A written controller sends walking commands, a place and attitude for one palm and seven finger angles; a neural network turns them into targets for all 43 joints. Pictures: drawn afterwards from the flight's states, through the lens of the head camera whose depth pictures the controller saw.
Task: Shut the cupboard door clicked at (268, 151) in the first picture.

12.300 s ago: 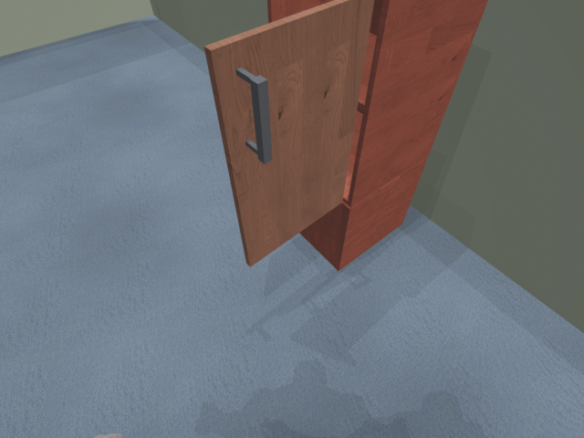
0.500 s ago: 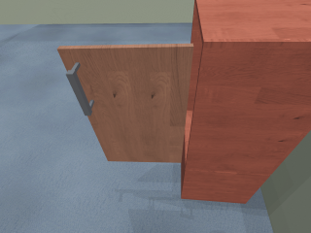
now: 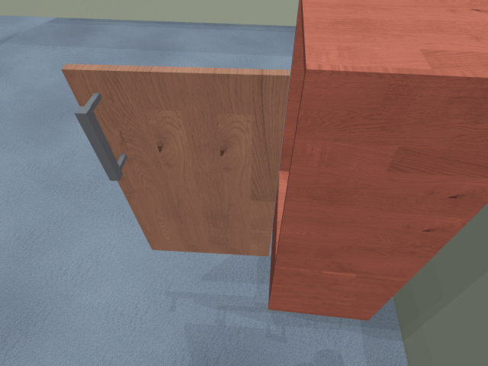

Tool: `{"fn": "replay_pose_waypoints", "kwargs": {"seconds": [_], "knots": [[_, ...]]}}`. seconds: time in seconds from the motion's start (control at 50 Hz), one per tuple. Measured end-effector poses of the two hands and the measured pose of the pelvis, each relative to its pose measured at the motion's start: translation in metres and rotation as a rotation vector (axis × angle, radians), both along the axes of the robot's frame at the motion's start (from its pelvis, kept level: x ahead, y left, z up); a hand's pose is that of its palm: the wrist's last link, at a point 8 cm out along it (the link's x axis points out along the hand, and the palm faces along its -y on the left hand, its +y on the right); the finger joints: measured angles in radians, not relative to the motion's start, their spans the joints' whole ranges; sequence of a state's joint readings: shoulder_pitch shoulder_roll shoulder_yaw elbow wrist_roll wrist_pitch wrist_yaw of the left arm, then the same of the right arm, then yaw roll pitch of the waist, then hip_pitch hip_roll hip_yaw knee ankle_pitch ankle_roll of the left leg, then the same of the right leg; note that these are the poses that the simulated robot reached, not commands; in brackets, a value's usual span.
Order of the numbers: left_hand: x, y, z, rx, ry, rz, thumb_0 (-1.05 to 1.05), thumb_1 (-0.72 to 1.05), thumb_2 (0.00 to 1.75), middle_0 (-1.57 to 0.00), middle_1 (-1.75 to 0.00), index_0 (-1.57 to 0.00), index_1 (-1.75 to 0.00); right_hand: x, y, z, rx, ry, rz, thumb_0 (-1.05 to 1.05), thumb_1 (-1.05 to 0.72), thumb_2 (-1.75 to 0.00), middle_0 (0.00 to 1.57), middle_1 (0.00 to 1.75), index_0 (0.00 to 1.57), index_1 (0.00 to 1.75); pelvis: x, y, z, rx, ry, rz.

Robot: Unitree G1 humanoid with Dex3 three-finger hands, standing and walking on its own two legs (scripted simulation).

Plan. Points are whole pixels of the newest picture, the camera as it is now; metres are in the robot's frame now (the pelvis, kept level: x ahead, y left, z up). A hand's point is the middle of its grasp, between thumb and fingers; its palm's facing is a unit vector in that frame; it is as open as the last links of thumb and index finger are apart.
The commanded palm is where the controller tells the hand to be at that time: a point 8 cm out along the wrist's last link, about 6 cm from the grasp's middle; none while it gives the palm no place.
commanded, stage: come to a stop and stand still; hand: left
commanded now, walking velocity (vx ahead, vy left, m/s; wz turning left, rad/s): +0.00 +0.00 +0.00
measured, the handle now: (106, 139) +0.46 +0.28 +0.13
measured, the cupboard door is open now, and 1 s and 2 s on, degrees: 92 92 92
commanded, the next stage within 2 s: look again from close up in 0.28 s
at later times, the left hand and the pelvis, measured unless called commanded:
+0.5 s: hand out of the picture +0.00 +0.16 -0.17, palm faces +0.03 -0.98 -0.21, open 7.3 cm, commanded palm none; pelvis +0.02 -0.01 +0.00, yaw +0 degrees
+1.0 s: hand out of the picture +0.01 +0.17 -0.17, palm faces +0.04 -0.98 -0.21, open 7.3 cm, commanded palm none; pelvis +0.02 -0.01 +0.00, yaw +0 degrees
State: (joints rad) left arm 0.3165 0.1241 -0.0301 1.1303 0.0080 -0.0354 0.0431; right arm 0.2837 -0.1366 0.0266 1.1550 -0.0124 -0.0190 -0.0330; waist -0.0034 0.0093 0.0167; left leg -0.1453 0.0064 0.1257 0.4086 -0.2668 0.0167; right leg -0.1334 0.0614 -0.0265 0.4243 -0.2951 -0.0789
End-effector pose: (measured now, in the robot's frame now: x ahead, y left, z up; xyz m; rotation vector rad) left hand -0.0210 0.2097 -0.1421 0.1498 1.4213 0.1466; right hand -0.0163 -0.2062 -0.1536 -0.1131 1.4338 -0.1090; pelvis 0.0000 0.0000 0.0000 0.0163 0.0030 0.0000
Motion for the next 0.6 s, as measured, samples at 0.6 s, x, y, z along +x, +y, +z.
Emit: {"fn": "replay_pose_waypoints", "kwargs": {"seconds": [0.6], "knots": [[0.02,-0.003,0.001,0.015,-0.006,0.02,0.0,0.91,0.89,-0.2,-0.3,-0.2,-0.3,0.027,-0.017,0.001,-0.027,-0.006,0.012,0.01,-0.91,-0.9,0.2,0.3,0.2,0.3,0.017,-0.009,0.0,0.001,0.008,0.002]]}}
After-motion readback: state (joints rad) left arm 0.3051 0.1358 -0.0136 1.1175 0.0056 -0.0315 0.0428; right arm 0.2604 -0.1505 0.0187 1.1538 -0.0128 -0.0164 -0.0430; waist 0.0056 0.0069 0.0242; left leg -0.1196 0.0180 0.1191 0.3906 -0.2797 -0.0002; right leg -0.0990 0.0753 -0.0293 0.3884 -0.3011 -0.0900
